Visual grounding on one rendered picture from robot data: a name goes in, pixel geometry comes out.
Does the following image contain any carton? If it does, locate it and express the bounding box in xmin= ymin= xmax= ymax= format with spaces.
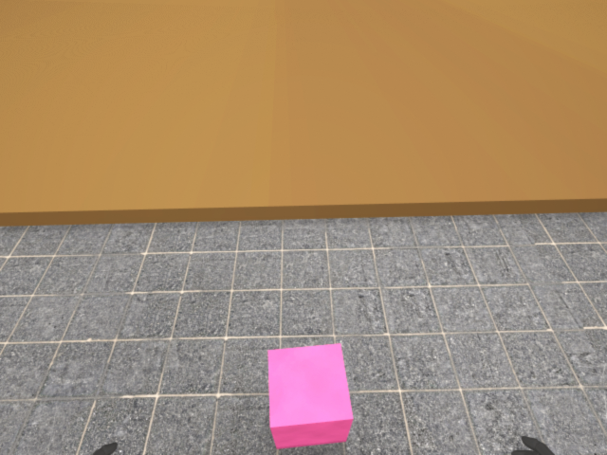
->
xmin=268 ymin=343 xmax=354 ymax=449

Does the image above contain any right robot hand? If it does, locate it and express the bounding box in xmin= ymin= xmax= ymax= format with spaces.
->
xmin=511 ymin=436 xmax=555 ymax=455

